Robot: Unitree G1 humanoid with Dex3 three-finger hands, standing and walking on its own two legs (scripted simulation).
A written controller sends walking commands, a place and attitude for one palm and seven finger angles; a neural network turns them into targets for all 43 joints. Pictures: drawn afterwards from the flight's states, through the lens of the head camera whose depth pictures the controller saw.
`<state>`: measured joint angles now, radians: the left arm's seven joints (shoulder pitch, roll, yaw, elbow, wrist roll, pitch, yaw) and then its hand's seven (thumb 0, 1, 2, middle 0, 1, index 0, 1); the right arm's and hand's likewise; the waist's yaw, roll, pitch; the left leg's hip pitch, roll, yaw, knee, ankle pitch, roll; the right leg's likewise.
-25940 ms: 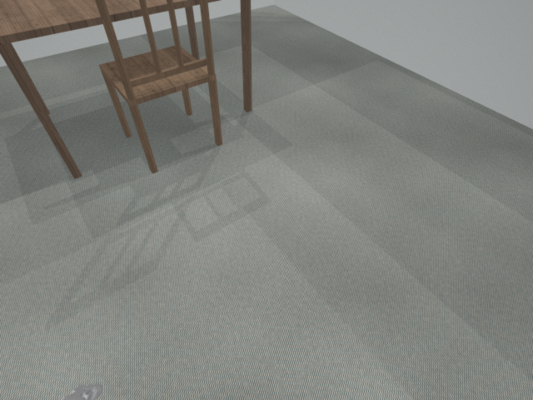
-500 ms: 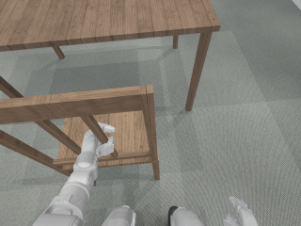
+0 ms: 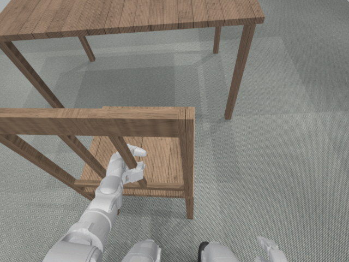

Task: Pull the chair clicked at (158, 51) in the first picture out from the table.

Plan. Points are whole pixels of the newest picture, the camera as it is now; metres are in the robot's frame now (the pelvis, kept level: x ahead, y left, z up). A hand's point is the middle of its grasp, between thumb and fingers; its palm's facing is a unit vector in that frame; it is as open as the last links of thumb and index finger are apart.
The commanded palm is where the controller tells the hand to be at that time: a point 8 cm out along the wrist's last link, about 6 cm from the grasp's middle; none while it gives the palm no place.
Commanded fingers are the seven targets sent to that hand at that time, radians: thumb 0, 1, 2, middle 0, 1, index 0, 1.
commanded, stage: step backward, pulling the chair out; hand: left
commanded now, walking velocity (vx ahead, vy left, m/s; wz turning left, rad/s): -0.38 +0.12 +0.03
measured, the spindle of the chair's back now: (93, 163) +0.35 +0.25 -0.06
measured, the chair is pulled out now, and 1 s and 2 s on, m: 0.43 0.62 0.62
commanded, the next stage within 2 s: stop walking, hand still on the chair in 0.18 s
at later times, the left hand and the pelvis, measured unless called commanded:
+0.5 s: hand (125, 235) +0.18 +0.13 -0.06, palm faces -0.07 -0.98 -0.16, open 5.3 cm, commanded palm +0.16 +0.18 -0.05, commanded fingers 0.00 0.90 0.90 -0.50 -1.45 -0.50 -1.45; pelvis -0.12 +0.01 +0.00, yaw -2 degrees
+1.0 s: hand (128, 253) +0.14 +0.12 -0.06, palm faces -0.11 -0.98 -0.15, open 5.2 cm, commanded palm +0.13 +0.17 -0.05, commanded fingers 0.00 0.90 0.90 -0.50 -1.45 -0.50 -1.45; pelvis -0.12 +0.03 +0.01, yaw -2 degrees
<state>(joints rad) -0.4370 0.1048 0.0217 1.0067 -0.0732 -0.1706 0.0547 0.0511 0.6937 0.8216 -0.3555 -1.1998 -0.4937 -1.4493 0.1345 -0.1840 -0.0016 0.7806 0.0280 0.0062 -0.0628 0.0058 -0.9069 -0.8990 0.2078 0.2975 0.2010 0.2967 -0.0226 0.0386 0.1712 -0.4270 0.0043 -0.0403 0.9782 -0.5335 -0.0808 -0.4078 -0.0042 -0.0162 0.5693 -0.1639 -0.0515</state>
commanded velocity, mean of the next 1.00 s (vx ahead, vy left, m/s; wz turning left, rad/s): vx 0.02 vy -0.03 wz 0.01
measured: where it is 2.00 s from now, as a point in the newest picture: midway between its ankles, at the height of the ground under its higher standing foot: outside the picture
